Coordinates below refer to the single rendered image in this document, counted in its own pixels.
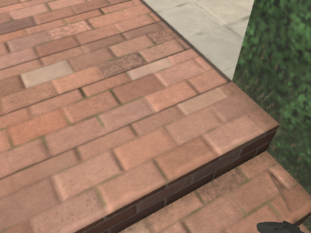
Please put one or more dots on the stairs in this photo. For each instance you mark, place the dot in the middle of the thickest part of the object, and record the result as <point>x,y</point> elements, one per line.
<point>229,194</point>

